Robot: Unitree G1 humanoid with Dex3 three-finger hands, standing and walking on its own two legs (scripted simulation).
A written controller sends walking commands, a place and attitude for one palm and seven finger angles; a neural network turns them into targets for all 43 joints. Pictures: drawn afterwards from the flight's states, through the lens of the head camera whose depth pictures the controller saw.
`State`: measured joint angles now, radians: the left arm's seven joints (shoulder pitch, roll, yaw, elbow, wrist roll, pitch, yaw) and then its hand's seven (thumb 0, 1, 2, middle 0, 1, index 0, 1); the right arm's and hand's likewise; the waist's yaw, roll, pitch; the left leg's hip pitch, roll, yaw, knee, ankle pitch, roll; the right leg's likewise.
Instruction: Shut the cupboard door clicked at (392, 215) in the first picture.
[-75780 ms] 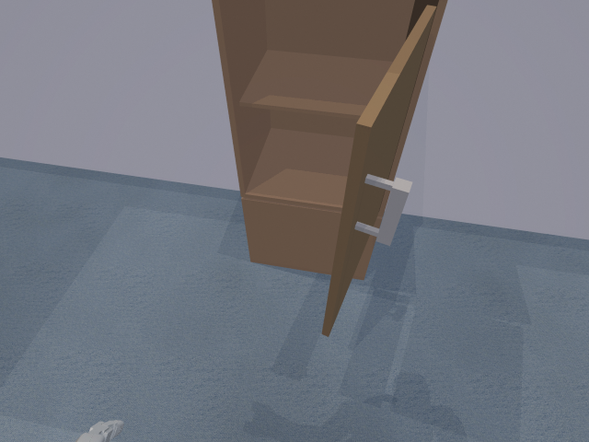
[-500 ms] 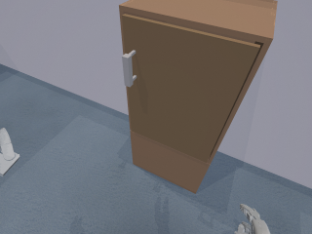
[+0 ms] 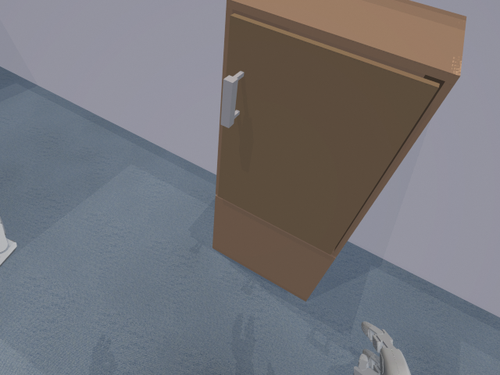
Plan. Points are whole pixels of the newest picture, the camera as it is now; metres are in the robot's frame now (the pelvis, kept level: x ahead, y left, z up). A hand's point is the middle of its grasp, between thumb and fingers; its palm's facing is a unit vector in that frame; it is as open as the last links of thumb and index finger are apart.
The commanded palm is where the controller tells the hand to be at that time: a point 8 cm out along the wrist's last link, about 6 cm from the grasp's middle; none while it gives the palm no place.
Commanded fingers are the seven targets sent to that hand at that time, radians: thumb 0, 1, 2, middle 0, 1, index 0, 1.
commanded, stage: step back with the hand held close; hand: left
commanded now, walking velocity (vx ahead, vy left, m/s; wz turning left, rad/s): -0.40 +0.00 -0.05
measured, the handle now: (233, 99) +0.69 +0.12 +0.07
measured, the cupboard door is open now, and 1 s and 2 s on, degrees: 0 0 0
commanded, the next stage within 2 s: stop stepping back and stand still in 0.12 s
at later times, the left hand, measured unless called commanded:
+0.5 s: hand out of the picture +0.11 +0.29 +0.16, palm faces +0.57 -0.77 -0.30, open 7.4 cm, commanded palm +0.04 +0.30 +0.18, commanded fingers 0.00 0.90 0.90 -0.20 -0.30 -0.20 -0.30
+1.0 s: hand out of the picture +0.05 +0.30 +0.15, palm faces +0.56 -0.76 -0.33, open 7.4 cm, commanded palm +0.00 +0.32 +0.18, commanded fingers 0.00 0.90 0.90 -0.20 -0.30 -0.20 -0.30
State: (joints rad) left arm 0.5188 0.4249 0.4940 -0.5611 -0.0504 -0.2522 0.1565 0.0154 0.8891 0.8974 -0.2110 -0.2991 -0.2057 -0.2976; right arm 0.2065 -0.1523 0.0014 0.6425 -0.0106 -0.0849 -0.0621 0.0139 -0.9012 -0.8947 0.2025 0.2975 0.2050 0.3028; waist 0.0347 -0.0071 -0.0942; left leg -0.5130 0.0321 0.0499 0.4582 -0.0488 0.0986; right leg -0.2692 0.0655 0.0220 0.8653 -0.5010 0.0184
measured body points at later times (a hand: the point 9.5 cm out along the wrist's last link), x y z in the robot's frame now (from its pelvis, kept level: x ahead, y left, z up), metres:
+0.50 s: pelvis -0.09 +0.00 -0.01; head -0.14 +0.01 +0.43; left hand +0.08 +0.33 +0.17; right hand +0.00 -0.29 -0.11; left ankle -0.07 +0.11 -0.74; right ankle -0.20 -0.13 -0.74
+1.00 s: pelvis -0.13 +0.02 +0.00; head -0.17 +0.01 +0.45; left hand +0.01 +0.34 +0.16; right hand +0.01 -0.24 -0.09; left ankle -0.10 +0.15 -0.70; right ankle -0.16 -0.09 -0.74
